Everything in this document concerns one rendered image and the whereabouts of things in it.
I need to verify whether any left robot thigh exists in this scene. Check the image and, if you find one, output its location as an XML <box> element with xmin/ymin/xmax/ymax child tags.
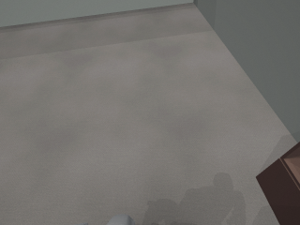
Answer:
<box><xmin>106</xmin><ymin>214</ymin><xmax>136</xmax><ymax>225</ymax></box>

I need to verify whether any cupboard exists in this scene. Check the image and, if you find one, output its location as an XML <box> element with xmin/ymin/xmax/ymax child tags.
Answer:
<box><xmin>256</xmin><ymin>142</ymin><xmax>300</xmax><ymax>225</ymax></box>

